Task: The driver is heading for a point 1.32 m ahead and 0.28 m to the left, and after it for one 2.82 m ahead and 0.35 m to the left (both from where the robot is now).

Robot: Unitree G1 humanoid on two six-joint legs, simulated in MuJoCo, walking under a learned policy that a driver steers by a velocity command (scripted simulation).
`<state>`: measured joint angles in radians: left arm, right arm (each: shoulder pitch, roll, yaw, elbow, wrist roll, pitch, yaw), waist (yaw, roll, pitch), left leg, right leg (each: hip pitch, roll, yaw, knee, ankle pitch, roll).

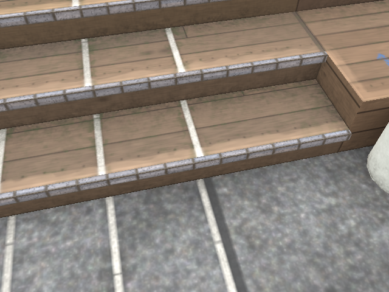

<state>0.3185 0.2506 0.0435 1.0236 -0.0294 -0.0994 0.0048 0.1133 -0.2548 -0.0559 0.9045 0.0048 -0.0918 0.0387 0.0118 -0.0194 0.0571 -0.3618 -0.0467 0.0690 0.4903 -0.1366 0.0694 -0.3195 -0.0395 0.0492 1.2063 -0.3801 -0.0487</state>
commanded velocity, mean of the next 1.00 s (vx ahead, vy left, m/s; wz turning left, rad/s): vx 0.50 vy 0.00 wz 0.00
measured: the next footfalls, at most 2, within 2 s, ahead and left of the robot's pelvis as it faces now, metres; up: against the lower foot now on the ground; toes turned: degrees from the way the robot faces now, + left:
right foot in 0.42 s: +0.43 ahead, -0.16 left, +0.00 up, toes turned -2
left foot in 0.92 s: +0.69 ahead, +0.07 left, +0.00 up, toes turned +3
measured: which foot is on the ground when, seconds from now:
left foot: down 0.00-0.44, up 0.46-0.90, down 0.92-1.00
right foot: up 0.00-0.40, down 0.42-0.92, up 0.94-1.00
